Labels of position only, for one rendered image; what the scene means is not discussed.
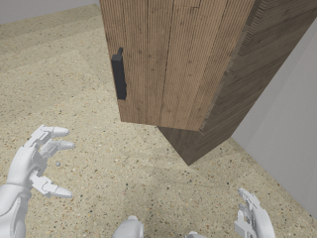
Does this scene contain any handle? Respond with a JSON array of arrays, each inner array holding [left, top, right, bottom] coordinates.
[[111, 47, 127, 100]]

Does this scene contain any robot right hand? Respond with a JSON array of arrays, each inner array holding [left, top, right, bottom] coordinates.
[[234, 187, 275, 238]]

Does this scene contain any left robot forearm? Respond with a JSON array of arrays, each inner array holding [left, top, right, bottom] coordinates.
[[0, 183, 32, 238]]

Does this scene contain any robot left thigh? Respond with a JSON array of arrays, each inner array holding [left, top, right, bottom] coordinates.
[[111, 219, 145, 238]]

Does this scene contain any robot left hand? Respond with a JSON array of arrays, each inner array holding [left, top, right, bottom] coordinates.
[[6, 124, 75, 198]]

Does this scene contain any cupboard door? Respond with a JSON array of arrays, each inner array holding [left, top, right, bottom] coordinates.
[[99, 0, 255, 131]]

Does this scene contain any left robot shin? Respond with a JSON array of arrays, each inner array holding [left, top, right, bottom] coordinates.
[[128, 215, 138, 220]]

